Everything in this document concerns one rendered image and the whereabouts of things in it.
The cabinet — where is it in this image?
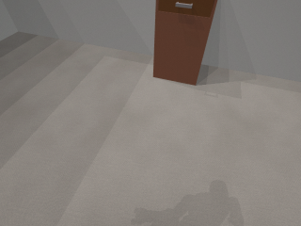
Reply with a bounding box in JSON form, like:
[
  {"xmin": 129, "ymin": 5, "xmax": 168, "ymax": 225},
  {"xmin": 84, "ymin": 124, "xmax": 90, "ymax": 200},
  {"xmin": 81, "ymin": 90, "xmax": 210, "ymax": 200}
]
[{"xmin": 153, "ymin": 0, "xmax": 217, "ymax": 86}]

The handle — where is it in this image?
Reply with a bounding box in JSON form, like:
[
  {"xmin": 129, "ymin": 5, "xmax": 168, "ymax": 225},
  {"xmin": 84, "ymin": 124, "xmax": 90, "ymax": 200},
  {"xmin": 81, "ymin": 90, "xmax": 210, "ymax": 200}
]
[{"xmin": 175, "ymin": 2, "xmax": 193, "ymax": 8}]

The drawer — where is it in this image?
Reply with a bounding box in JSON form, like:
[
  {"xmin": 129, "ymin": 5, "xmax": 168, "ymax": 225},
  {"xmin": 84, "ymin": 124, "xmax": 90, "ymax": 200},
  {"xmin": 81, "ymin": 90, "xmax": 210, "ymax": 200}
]
[{"xmin": 158, "ymin": 0, "xmax": 214, "ymax": 18}]

